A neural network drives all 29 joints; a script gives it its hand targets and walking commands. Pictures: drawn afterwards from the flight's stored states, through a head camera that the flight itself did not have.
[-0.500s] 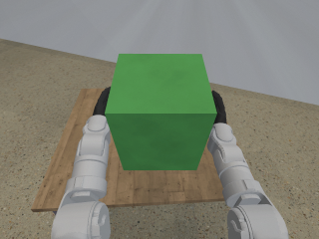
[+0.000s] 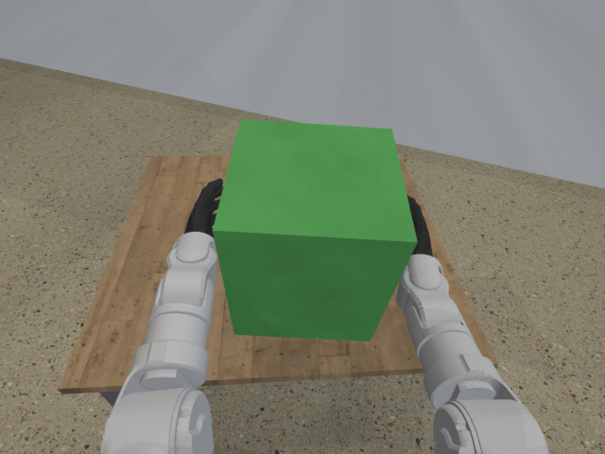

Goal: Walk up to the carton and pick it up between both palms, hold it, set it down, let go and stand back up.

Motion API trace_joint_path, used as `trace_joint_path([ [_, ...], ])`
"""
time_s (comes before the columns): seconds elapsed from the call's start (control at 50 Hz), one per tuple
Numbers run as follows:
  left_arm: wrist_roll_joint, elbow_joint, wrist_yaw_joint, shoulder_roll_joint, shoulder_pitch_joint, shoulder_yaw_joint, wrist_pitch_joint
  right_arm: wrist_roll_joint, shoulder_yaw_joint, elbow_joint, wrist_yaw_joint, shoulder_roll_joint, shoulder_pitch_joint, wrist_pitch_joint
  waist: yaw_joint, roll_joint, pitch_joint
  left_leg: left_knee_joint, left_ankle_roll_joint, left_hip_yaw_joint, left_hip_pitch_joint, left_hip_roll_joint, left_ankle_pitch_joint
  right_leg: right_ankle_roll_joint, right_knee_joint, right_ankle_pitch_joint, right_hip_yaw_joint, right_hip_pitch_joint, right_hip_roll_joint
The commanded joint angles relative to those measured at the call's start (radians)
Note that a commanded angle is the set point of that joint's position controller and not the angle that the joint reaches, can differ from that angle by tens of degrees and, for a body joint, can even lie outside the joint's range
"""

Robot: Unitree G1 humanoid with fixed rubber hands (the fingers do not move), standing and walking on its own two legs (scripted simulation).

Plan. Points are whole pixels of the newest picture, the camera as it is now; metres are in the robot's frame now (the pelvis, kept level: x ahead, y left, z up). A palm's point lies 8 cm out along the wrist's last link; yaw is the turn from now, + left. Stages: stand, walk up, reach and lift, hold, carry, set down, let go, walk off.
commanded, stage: set down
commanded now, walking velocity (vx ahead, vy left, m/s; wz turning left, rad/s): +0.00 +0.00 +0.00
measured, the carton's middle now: (309, 236) +0.38 -0.01 +0.10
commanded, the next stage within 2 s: none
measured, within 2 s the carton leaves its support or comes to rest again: neither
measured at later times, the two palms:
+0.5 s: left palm (212, 242) +0.39 +0.14 +0.08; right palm (415, 256) +0.36 -0.16 +0.08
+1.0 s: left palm (224, 259) +0.40 +0.13 +0.03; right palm (411, 267) +0.38 -0.17 +0.03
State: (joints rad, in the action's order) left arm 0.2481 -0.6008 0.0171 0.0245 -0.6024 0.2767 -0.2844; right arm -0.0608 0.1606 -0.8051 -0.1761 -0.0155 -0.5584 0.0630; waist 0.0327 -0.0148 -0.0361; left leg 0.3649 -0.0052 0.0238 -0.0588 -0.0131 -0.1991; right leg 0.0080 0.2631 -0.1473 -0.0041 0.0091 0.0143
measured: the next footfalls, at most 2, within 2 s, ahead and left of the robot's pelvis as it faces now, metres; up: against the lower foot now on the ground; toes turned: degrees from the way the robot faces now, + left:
none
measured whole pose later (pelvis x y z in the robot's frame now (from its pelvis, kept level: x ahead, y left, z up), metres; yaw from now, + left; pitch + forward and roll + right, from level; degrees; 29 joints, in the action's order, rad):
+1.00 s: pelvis +0.02 +0.00 +0.00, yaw +0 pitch +4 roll -1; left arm 0.25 -0.88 0.09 0.04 -0.60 0.28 0.11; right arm -0.22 0.31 -0.97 -0.14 -0.02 -0.56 0.34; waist 0.03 -0.01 -0.03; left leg 0.36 -0.01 0.02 -0.24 -0.01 -0.20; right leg 0.01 0.26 -0.15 0.00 0.19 0.01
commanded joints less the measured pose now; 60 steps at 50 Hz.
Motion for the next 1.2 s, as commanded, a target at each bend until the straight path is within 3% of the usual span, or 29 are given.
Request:
trace_joint_path([
  [0.0, -0.006, 0.056, -0.145, 0.679, -0.610, -0.388, 0.163, -0.016, -0.276, 0.253, 0.166, -0.587, -0.768, 0.149, 0.015, 0.017, 0.446, -0.070, -0.047, -0.078, 0.101, 0.028, 0.304, 0.028, -0.004, 0.254, -0.088, -0.088, 0.023],
  [0.18, 0.031, -0.015, -0.138, 0.643, -0.557, -0.317, 0.198, -0.054, -0.215, 0.155, 0.173, -0.560, -0.680, 0.162, 0.016, 0.002, 0.355, -0.085, -0.043, -0.085, 0.076, 0.023, 0.278, 0.029, -0.012, 0.241, -0.083, -0.081, 0.021],
  [0.32, 0.034, -0.038, -0.124, 0.665, -0.566, -0.320, 0.248, -0.079, -0.193, 0.138, 0.182, -0.575, -0.685, 0.200, 0.021, 0.018, 0.418, -0.063, -0.056, -0.081, 0.076, 0.019, 0.351, 0.026, 0.002, 0.295, -0.086, -0.057, 0.022],
  [0.46, 0.053, -0.087, -0.122, 0.645, -0.559, -0.280, 0.287, -0.124, -0.146, 0.089, 0.192, -0.581, -0.658, 0.220, 0.023, 0.019, 0.424, -0.070, -0.052, -0.087, 0.033, 0.020, 0.319, 0.027, 0.010, 0.308, -0.082, -0.060, 0.014],
  [0.94, 0.056, -0.212, -0.053, 0.687, -0.525, -0.329, 0.527, -0.247, -0.118, -0.035, 0.196, -0.656, -0.567, 0.395, 0.044, 0.059, 0.744, 0.035, -0.095, -0.075, -0.018, 0.007, 0.568, 0.010, 0.068, 0.601, -0.082, 0.006, 0.013],
  [1.18, 0.060, -0.314, -0.022, 0.682, -0.548, -0.330, 0.656, -0.313, -0.067, -0.115, 0.202, -0.648, -0.553, 0.469, 0.044, 0.078, 0.851, 0.075, -0.115, -0.070, -0.052, -0.003, 0.622, -0.004, 0.083, 0.617, -0.085, 0.087, 0.015],
])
